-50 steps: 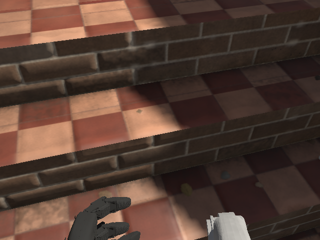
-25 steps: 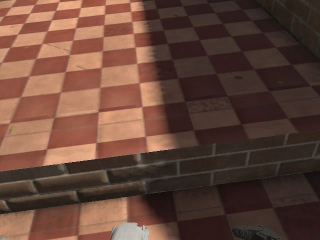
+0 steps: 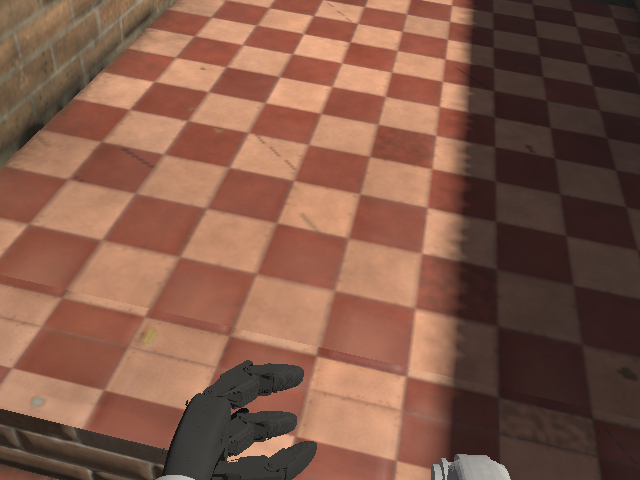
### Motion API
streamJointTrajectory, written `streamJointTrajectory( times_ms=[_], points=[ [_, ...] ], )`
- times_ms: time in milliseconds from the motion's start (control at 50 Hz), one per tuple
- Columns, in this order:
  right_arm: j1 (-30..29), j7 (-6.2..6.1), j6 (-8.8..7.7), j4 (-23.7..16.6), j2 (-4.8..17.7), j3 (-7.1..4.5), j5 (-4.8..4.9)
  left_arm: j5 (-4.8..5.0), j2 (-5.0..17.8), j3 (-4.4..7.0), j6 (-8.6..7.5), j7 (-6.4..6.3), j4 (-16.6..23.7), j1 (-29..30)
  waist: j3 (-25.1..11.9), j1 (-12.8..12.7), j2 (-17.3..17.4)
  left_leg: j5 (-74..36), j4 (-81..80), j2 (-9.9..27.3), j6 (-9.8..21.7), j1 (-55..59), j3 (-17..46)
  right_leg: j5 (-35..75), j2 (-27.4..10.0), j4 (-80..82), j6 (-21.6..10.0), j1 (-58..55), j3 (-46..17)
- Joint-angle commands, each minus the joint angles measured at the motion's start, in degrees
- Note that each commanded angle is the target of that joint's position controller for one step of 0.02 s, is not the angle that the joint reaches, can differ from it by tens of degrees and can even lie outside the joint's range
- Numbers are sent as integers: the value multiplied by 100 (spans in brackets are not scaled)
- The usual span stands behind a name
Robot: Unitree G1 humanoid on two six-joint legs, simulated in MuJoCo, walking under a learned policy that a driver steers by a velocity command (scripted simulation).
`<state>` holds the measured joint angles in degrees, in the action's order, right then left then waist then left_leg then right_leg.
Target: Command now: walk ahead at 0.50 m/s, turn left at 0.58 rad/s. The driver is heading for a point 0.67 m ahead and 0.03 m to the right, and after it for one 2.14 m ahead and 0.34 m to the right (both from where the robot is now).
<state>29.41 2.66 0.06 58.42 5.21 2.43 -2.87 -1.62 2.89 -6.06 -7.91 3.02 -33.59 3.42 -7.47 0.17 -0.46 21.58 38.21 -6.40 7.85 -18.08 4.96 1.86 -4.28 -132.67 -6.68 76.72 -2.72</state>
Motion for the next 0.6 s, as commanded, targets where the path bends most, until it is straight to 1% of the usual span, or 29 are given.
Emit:
streamJointTrajectory(
  times_ms=[20,40,60,80,100,120,140,160,180,200,220,240,260,280,300,320,340,360,380,400,420,440,460,480,500,520,540,560,600],
  points=[
    [-101,-83,-77,-217,480,-91,141,49,-319,-232,22,-62,375,641,1075,6,545,-418,-1876,737,-560,-634,1573,-191,157,-52,259,1120,788],
    [192,-116,-54,-181,339,-74,172,35,-379,-279,-12,-87,612,1267,1182,250,645,-569,-2184,754,-411,-909,1768,-260,189,474,345,1013,949],
    [383,-175,-31,-85,298,-54,124,-5,-522,-345,-75,-129,845,1726,1015,374,818,-975,-2401,831,-213,-760,1898,-246,247,776,406,974,1136],
    [641,-321,-4,-141,409,-135,179,-18,-555,-415,-106,-210,1075,2344,947,579,881,-1632,-3034,1063,23,-786,2082,-517,305,1556,521,608,1492],
    [854,-444,41,20,337,-132,83,21,-686,-417,-91,-234,1063,2248,496,488,909,-2067,-3168,1283,305,-222,2134,-397,292,1640,537,207,1498],
    [737,-535,104,34,416,-160,134,15,-555,-313,-109,-209,1012,1966,155,273,1027,-3543,-2961,1393,266,697,1724,-908,213,2256,446,-53,1306],
    [218,-561,93,-108,552,-173,185,62,-187,-150,-98,-161,759,1325,-450,-68,945,-6273,-2825,1191,32,725,743,-1111,533,3430,238,-1761,1894],
    [75,-594,32,-136,738,-224,193,66,113,26,-114,-182,732,1059,-934,-379,1263,-8739,-2618,1247,162,482,613,-1807,708,4646,83,-3675,1843],
    [107,-610,-94,-82,1211,-357,160,5,569,330,22,-223,586,335,-1526,-741,1797,-10902,-2184,1547,353,1203,752,-2906,867,5121,120,-4719,1485],
    [-124,-621,-139,-53,1249,-382,196,114,997,530,87,-189,319,-192,-1455,-1003,1737,-12662,-1298,1532,465,1774,463,-3431,948,5744,75,-4974,1131],
    [-741,-594,-294,-319,1477,-447,146,124,1476,696,158,-168,-47,-1231,-1390,-1399,1907,-12805,-142,1704,804,2033,934,-3847,656,7192,-110,-5523,-5],
    [-915,-461,-492,-388,1314,-425,-27,-81,1912,852,268,-80,-657,-2591,-2066,-1575,270,-11548,1055,1548,1112,1140,1066,-3005,126,7929,-386,-7384,-1181],
    [-973,-205,-547,-394,301,-317,98,-186,1836,852,506,-147,-1149,-2939,-1613,-1256,-2521,-3948,3864,48,398,-1258,873,-867,-1036,10244,-1639,-8286,-4114],
    [-917,25,-646,-386,138,-355,103,-261,1164,812,588,-338,-1371,-2797,-1563,-1117,-1954,-1479,6955,-697,-232,-2432,1755,-1013,-1713,10884,-2068,-8097,-6014],
    [-1581,231,-665,-964,99,-313,222,-52,283,608,652,-386,-1721,-2525,-231,-714,-930,-1165,7931,-443,-173,-3372,1547,-2451,-1328,10741,-1550,-6842,-4890],
    [-2018,346,-645,-1364,75,-191,197,-20,-185,484,603,-361,-2026,-2153,459,-267,-276,-1193,8224,-294,-15,-3825,1378,-3367,-1055,10610,-1144,-6017,-3752],
    [-1973,350,-605,-1547,-13,-111,200,-37,-353,443,545,-352,-2226,-1871,938,203,409,-1397,8201,-106,163,-4029,1268,-3403,-940,10442,-759,-5272,-2762],
    [-1896,302,-536,-1586,-186,10,235,-144,-615,337,456,-317,-2409,-1808,1011,341,457,-1238,8989,-143,257,-4245,1273,-3015,-878,10551,-574,-5027,-2347],
    [-1622,281,-519,-1577,-303,94,355,-186,-614,304,411,-252,-2497,-1840,1108,539,529,-1255,9141,14,336,-4539,1144,-2498,-767,10763,-409,-4962,-1669],
    [-1479,239,-527,-1584,-431,188,413,-151,-369,334,412,-156,-2525,-1838,1232,645,518,-1347,9213,43,320,-4864,1063,-1867,-651,10899,-355,-4898,-1046],
    [-1535,209,-525,-1664,-456,270,406,-116,-167,351,428,-85,-2512,-1867,1259,695,483,-1524,8778,240,252,-5128,943,-1665,-560,10978,-269,-4816,-579],
    [-1703,177,-505,-1783,-338,301,381,-113,-51,332,433,-65,-2440,-1780,1307,736,383,-1810,8249,395,139,-5105,806,-1630,-445,11075,-256,-4465,-209],
    [-2140,121,-491,-2035,-191,335,323,-118,183,338,419,-84,-2347,-1701,1293,712,231,-2110,7606,489,-23,-4707,389,-1597,-343,11362,-324,-3938,53],
    [-2349,47,-478,-2182,6,347,232,-51,351,336,357,-127,-2249,-1661,1150,709,145,-2471,6971,743,-215,-4282,2,-1771,-271,11545,-392,-3580,112],
    [-2252,-28,-417,-2137,83,332,185,-112,567,342,331,-157,-2190,-1721,841,693,-125,-2745,7043,992,-338,-3994,-509,-1271,-361,11645,-482,-3666,25],
    [-2144,-103,-400,-2063,27,324,161,-115,803,397,364,-202,-2175,-2001,525,581,-225,-2843,7166,1199,-480,-4040,-590,-1020,-472,11595,-512,-4273,-238],
    [-2425,-147,-387,-2158,39,324,154,-48,964,475,375,-266,-2187,-2443,413,295,-353,-2722,6902,1384,-555,-4423,-590,-1006,-575,11572,-511,-5068,-476],
    [-3137,-135,-436,-2413,-138,417,163,53,903,494,469,-335,-2375,-3099,428,-165,-548,-2440,6796,1501,-535,-5231,-648,-862,-730,11590,-532,-6127,-791],
    [-3820,-24,-518,-2565,-72,410,181,79,834,585,621,-484,-2393,-3794,439,-704,-683,-2299,5581,1716,-633,-5695,-615,-660,-859,11521,-517,-7506,-1028]
  ],
)
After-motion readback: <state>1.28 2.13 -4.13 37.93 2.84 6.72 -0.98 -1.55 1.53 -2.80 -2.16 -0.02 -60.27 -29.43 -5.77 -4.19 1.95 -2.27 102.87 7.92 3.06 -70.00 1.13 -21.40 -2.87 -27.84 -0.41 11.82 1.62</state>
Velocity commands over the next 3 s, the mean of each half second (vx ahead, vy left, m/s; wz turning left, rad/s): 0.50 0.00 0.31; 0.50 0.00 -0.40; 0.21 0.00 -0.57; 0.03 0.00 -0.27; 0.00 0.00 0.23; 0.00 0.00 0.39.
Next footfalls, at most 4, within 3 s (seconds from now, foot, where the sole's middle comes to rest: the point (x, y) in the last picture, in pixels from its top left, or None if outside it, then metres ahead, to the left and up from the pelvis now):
0.22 right None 0.27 -0.10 -0.56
0.76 left None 0.35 0.30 -0.56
1.04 right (292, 349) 0.65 0.05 -0.36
1.48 left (226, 228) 0.94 0.19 -0.36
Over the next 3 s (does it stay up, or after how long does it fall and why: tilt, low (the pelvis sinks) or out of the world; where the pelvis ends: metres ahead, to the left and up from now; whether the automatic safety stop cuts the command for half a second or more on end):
stays up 0.84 0.12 0.41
